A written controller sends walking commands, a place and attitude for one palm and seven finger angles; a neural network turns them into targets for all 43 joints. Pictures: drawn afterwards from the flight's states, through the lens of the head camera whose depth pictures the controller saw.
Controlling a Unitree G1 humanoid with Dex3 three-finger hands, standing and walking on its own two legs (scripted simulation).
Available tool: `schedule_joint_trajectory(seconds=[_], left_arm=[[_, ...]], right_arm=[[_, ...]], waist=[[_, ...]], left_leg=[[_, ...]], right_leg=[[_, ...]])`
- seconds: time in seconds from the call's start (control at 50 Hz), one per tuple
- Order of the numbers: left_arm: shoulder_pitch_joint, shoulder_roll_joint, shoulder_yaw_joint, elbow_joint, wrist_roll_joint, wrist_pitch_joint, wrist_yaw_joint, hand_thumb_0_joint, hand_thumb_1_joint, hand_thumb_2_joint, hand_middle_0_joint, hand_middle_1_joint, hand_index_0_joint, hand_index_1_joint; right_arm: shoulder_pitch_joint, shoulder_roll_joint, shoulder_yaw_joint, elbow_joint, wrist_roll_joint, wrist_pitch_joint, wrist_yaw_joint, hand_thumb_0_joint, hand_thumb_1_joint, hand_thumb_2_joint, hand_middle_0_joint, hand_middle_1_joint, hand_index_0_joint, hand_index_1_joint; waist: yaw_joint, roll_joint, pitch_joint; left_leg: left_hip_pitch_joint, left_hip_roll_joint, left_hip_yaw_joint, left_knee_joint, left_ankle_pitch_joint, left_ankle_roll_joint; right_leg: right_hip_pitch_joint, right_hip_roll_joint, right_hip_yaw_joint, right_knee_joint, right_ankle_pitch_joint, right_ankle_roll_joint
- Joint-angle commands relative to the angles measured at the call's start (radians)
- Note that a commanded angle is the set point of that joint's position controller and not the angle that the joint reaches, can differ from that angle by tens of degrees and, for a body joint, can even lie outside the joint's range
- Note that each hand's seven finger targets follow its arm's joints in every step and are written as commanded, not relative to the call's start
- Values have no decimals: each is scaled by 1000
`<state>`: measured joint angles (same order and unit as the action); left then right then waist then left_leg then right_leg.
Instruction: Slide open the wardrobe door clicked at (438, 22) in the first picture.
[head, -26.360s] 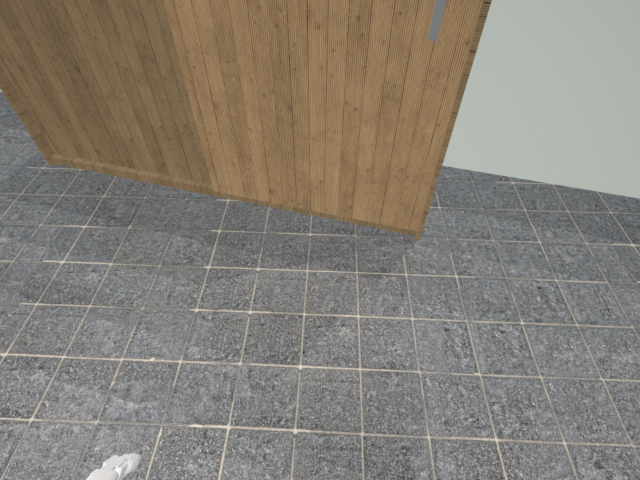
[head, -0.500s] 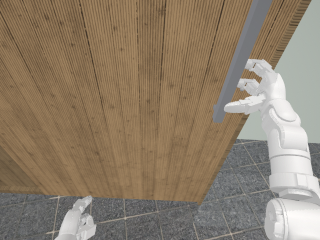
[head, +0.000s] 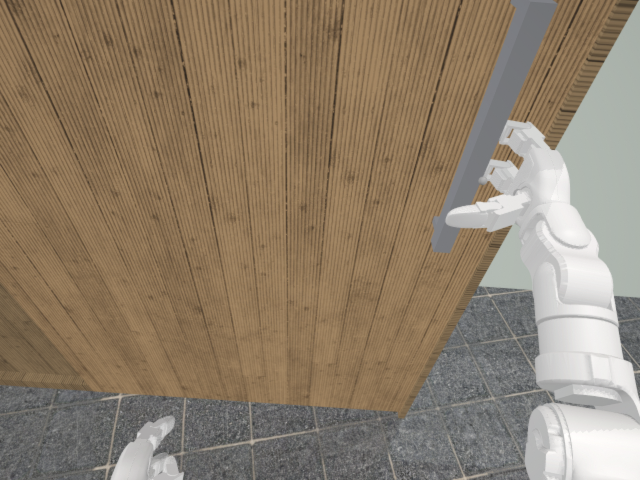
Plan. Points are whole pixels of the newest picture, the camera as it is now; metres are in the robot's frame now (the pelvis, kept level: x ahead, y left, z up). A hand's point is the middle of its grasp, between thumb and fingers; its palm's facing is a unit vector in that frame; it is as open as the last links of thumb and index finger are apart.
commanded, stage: slide the fingers in behind the handle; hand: right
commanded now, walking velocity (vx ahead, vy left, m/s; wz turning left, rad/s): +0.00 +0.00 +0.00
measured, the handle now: (473, 144) +0.47 -0.16 +0.22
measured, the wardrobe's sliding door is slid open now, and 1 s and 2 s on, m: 0.00 0.00 0.00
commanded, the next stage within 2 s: grip the handle and tug to test in 0.62 s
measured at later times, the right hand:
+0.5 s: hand (468, 178) +0.41 -0.14 +0.21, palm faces +0.02 +1.00 +0.00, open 14.3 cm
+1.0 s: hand (465, 177) +0.41 -0.14 +0.21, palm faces +0.03 +1.00 +0.00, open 12.3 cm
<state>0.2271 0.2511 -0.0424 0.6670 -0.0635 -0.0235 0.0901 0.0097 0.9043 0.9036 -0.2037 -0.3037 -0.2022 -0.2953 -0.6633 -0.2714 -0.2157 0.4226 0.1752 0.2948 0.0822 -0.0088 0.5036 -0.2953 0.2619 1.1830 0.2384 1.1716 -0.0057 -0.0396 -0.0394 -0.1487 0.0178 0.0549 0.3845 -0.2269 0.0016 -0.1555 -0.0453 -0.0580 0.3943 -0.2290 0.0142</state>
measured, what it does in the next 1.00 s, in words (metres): stands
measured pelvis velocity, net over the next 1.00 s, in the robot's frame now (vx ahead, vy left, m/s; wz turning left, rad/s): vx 0.00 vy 0.00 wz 0.00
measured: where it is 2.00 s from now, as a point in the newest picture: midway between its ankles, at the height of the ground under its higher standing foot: outside the picture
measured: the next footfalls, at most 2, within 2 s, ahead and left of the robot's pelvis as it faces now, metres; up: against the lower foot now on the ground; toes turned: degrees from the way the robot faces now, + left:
none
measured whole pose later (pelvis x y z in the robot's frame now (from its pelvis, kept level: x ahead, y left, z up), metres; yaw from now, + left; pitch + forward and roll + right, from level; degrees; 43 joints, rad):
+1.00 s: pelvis +0.00 +0.00 +0.00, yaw +0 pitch +0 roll +0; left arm 0.22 0.24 -0.04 0.66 -0.05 -0.01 0.09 0.01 0.90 0.90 -0.20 -0.30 -0.20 -0.30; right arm -0.68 -0.24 -0.19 0.42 0.17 0.31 0.05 -0.01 0.22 -0.42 0.31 1.24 0.29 1.23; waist 0.00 -0.04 -0.04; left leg -0.14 0.02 0.05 0.37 -0.22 0.00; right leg -0.15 -0.05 -0.06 0.38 -0.23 0.02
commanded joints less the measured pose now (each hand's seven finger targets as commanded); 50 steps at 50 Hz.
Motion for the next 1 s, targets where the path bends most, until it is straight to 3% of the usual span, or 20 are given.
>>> schedule_joint_trajectory(seconds=[0.0, 0.08, 0.14, 0.2, 0.24, 0.28, 0.32, 0.34, 0.4, 0.44, 0.48, 0.5, 0.52, 0.58, 0.62, 0.7, 0.78, 0.84, 0.92, 0.98], left_arm=[[-124, 104, 39, -158, 2, -57, 1, 0, 900, 900, -200, -300, -200, -300], [-124, 106, 39, -151, 3, -58, 1, 0, 900, 900, -200, -300, -200, -300], [-126, 111, 38, -145, 5, -53, 5, 0, 900, 900, -200, -300, -200, -300], [-125, 104, 34, -139, 6, -55, 6, 0, 900, 900, -200, -300, -200, -300], [-125, 106, 34, -137, 6, -51, 6, 0, 900, 900, -200, -300, -200, -300], [-128, 99, 32, -141, 6, -53, 4, 0, 900, 900, -200, -300, -200, -300], [-128, 103, 33, -141, 9, -51, 2, 0, 900, 900, -200, -300, -200, -300], [-128, 100, 30, -139, 8, -49, 2, 0, 900, 900, -200, -300, -200, -300], [-126, 99, 32, -140, 10, -48, 2, 0, 900, 900, -200, -300, -200, -300], [-125, 102, 33, -143, 12, -45, 2, 0, 900, 900, -200, -300, -200, -300], [-128, 98, 30, -141, 13, -41, 4, 0, 900, 900, -200, -300, -200, -300], [-129, 96, 31, -145, 13, -41, 3, 0, 900, 900, -200, -300, -200, -300], [-127, 101, 32, -147, 14, -40, 3, 0, 900, 900, -200, -300, -200, -300], [-129, 94, 28, -148, 14, -33, 3, 0, 900, 900, -200, -300, -200, -300], [-130, 98, 30, -153, 13, -30, 1, 0, 900, 900, -200, -300, -200, -300], [-125, 98, 30, -151, 11, -29, 5, 0, 900, 900, -200, -300, -200, -300], [-126, 98, 33, -154, 13, -30, 6, 0, 900, 900, -200, -300, -200, -300], [-125, 99, 35, -155, 11, -33, 4, 0, 900, 900, -200, -300, -200, -300], [-124, 104, 35, -155, 12, -31, 5, 0, 900, 900, -200, -300, -200, -300], [-125, 105, 34, -156, 12, -32, 7, 0, 900, 900, -200, -300, -200, -300]], right_arm=[[-499, -92, 35, -287, 13, -67, 17, 0, 500, -300, 300, 1200, 300, 1200], [-514, -56, 64, -277, 17, -56, 8, 0, 500, -300, 300, 1200, 300, 1200], [-501, -79, 42, -240, 19, -47, 6, 0, 500, -300, 300, 1200, 300, 1200], [-546, -62, 61, -237, 13, -45, 6, 0, 500, -300, 300, 1200, 300, 1200], [-533, -88, 41, -228, 11, -48, 3, 0, 500, -300, 300, 1200, 300, 1200], [-544, -51, 68, -240, 11, -51, 2, 0, 500, -300, 300, 1200, 300, 1200], [-512, -70, 45, -224, 10, -52, -5, 0, 500, -300, 300, 1200, 300, 1200], [-536, -47, 70, -227, 10, -51, -4, 0, 500, -300, 300, 1200, 300, 1200], [-535, -50, 59, -220, 8, -49, -11, 0, 500, -300, 300, 1200, 300, 1200], [-522, -94, 18, -227, 8, -54, -19, 0, 500, -300, 300, 1200, 300, 1200], [-527, -102, 10, -218, 5, -53, -20, 0, 500, -300, 300, 1200, 300, 1200], [-528, -78, 28, -228, 6, -53, -18, 0, 500, -300, 300, 1200, 300, 1200], [-489, -131, -24, -219, 8, -58, -26, 0, 500, -300, 300, 1200, 300, 1200], [-512, -111, 0, -229, -3, -55, -29, 0, 500, -300, 300, 1200, 300, 1200], [-492, -129, -8, -236, -9, -58, -33, 0, 500, -300, 300, 1200, 300, 1200], [-527, -108, 10, -226, -4, -49, -30, 0, 500, -300, 300, 1200, 300, 1200], [-512, -121, -4, -246, -3, -54, -29, 0, 313, -380, 320, 1227, 320, 1227], [-493, -104, 9, -253, 1, -59, -29, 0, 173, -440, 335, 1247, 335, 1247], [-494, -120, -3, -235, 4, -61, -26, 0, -13, -520, 355, 1273, 355, 1273], [-491, -153, -30, -245, 5, -61, -21, 0, -153, -580, 370, 1293, 370, 1293]], waist=[[11, -1, -303], [22, 42, -287], [16, 74, -271], [23, 29, -271], [18, 43, -277], [20, 16, -283], [9, 33, -293], [20, 30, -283], [16, 53, -290], [4, 66, -304], [5, 72, -296], [7, 72, -294], [-11, 86, -299], [0, 41, -281], [-7, 41, -287], [9, 56, -265], [0, 33, -305], [3, 44, -303], [2, 64, -273], [-4, 56, -297]], left_leg=[[43, -26, -3, -16, 353, 27], [29, -29, 3, -18, 346, 24], [31, -28, 1, -24, 323, 23], [16, -26, 0, -23, 318, 25], [25, -26, 1, -25, 311, 26], [24, -25, 2, -19, 325, 29], [35, -27, 3, -15, 335, 29], [26, -25, 4, -16, 330, 28], [27, -27, 6, -12, 335, 28], [52, -26, 4, -11, 347, 28], [54, -25, 2, -12, 355, 27], [53, -25, 2, -12, 357, 25], [70, -26, 1, -14, 355, 27], [63, -23, -2, -14, 370, 27], [75, -24, -1, -17, 357, 28], [54, -25, -2, -24, 333, 26], [78, -24, -3, -17, 365, 28], [74, -26, -3, -21, 361, 26], [70, -27, -4, -32, 333, 24], [91, -24, -9, -27, 367, 24]], right_leg=[[164, 35, 28, -2, 328, -49], [161, 34, 34, -1, 320, -48], [146, 35, 37, -8, 296, -51], [154, 38, 37, -4, 294, -48], [151, 36, 40, -7, 296, -48], [157, 38, 38, -3, 310, -45], [158, 35, 40, 1, 327, -43], [152, 35, 42, -3, 318, -43], [154, 34, 43, -1, 323, -43], [147, 34, 41, -4, 333, -45], [139, 36, 36, -4, 331, -46], [141, 35, 34, -5, 331, -46], [132, 35, 36, -7, 333, -46], [129, 36, 27, -6, 340, -45], [127, 34, 27, -10, 337, -45], [123, 35, 31, -13, 304, -47], [136, 38, 26, -9, 335, -47], [141, 34, 28, -10, 332, -48], [122, 37, 25, -17, 295, -51], [121, 40, 20, -15, 312, -54]])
